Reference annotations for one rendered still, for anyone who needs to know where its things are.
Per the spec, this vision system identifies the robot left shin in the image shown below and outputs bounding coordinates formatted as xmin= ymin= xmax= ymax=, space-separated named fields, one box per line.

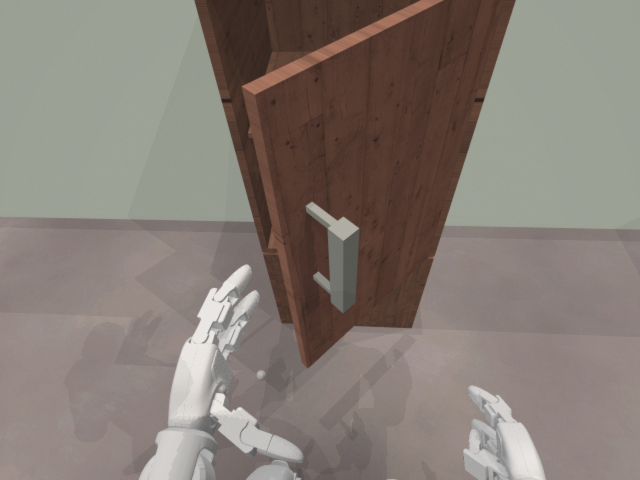
xmin=271 ymin=460 xmax=290 ymax=469

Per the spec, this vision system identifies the cupboard door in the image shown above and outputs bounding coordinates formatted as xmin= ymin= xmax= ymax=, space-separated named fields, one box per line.
xmin=242 ymin=0 xmax=504 ymax=369

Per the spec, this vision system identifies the right robot hand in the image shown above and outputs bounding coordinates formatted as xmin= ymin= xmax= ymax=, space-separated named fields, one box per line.
xmin=463 ymin=385 xmax=546 ymax=480

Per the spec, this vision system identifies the left robot hand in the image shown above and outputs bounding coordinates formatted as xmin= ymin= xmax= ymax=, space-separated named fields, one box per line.
xmin=168 ymin=264 xmax=304 ymax=463

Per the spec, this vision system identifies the handle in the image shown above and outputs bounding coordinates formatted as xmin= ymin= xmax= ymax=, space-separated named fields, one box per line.
xmin=306 ymin=202 xmax=359 ymax=313

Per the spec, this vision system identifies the left robot forearm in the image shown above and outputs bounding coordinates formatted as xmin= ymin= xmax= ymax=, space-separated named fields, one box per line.
xmin=139 ymin=427 xmax=218 ymax=480

